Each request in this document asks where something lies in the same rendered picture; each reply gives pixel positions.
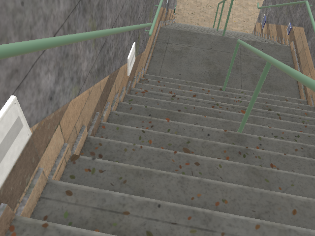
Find stairs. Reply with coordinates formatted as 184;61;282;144
163;22;285;45
5;74;315;236

